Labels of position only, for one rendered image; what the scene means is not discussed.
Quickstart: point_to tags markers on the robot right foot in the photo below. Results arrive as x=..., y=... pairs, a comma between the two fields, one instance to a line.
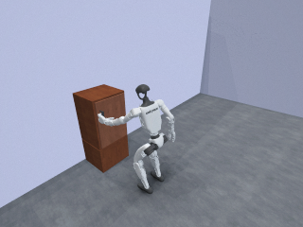
x=160, y=178

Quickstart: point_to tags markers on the robot right upper arm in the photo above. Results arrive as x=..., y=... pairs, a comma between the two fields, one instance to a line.
x=164, y=109

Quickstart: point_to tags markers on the cupboard door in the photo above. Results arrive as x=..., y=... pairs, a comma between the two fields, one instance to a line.
x=113, y=106

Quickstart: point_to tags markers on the left robot forearm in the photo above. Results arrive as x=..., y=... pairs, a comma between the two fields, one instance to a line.
x=115, y=122

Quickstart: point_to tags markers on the robot left upper arm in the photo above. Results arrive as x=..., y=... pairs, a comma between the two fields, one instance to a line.
x=133, y=113

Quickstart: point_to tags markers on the robot right hand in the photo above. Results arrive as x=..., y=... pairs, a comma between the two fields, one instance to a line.
x=171, y=134

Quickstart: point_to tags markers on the robot left hand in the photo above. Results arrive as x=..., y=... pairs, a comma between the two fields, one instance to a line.
x=101, y=118

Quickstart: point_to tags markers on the robot left foot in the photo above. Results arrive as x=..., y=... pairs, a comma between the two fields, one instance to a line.
x=142, y=187

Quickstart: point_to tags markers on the right robot forearm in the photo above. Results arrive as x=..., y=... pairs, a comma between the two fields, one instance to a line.
x=171, y=125

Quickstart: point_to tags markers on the robot foot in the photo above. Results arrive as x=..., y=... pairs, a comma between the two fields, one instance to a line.
x=142, y=187
x=160, y=178

